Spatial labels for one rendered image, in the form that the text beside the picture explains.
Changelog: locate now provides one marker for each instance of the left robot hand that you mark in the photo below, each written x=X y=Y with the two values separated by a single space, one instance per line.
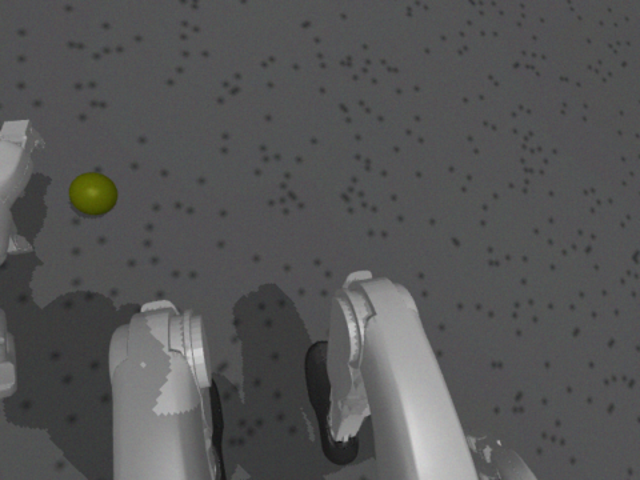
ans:
x=18 y=140

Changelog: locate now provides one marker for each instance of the right robot hand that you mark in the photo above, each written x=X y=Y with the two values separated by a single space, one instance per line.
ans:
x=506 y=464

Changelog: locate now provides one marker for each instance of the ball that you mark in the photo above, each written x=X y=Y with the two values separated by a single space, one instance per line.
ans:
x=93 y=193

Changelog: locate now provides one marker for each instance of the left robot foot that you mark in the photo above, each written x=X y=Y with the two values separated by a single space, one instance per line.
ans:
x=218 y=425

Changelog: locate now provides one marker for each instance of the right robot foot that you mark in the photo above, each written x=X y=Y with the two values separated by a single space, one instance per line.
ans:
x=319 y=389

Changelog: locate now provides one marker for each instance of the left robot arm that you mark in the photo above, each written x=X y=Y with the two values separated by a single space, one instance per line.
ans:
x=8 y=370

